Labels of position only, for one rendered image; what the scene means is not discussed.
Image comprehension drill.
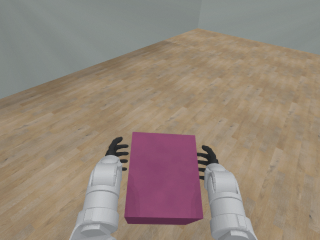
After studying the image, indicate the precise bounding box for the left robot forearm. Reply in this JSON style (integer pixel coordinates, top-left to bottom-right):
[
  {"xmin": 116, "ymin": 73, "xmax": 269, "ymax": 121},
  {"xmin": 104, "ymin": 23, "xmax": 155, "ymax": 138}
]
[{"xmin": 69, "ymin": 155, "xmax": 123, "ymax": 240}]

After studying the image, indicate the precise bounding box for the right robot forearm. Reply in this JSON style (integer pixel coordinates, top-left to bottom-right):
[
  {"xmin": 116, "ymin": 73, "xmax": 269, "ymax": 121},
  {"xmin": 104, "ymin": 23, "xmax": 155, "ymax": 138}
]
[{"xmin": 204, "ymin": 163, "xmax": 258, "ymax": 240}]

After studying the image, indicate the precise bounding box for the left robot hand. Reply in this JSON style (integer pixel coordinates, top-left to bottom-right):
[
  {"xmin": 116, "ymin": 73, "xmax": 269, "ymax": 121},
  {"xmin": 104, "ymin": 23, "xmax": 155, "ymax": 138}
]
[{"xmin": 105, "ymin": 137, "xmax": 129, "ymax": 171}]

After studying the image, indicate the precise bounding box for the right robot hand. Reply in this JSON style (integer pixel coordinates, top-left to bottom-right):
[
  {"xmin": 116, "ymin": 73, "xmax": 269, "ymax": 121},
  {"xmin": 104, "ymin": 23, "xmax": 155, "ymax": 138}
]
[{"xmin": 197, "ymin": 145, "xmax": 219, "ymax": 180}]

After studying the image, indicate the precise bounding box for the carton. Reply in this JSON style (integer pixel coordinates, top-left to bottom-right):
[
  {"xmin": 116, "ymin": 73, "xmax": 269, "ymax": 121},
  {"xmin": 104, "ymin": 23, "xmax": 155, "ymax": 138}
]
[{"xmin": 124, "ymin": 132, "xmax": 204, "ymax": 225}]

